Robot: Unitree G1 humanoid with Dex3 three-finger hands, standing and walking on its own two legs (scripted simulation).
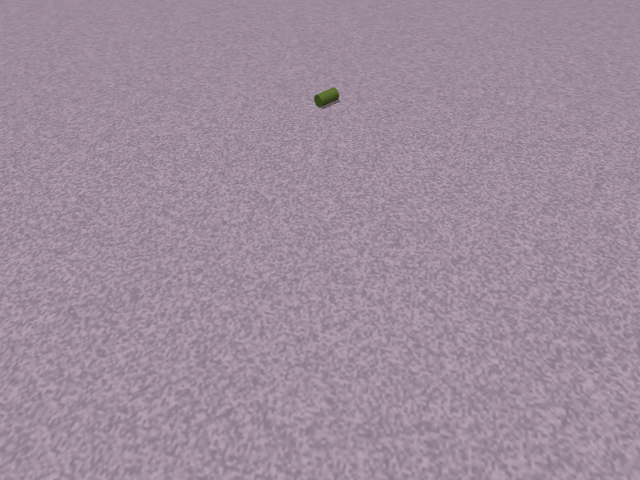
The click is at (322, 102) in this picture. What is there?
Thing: lying can
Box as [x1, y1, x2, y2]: [314, 88, 338, 106]
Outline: 337,90 335,88 331,88 315,95 315,103 318,106 321,106 336,99 338,97
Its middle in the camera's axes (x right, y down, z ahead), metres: +0.05 -0.85 +2.36
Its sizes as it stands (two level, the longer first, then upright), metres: 0.135 0.073 0.073
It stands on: the floor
